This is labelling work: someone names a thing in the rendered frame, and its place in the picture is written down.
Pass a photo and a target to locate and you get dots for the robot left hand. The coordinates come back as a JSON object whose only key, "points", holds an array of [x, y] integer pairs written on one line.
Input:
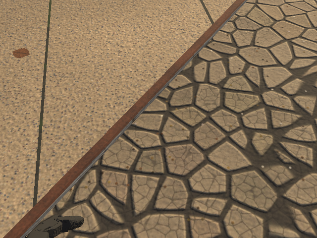
{"points": [[56, 225]]}

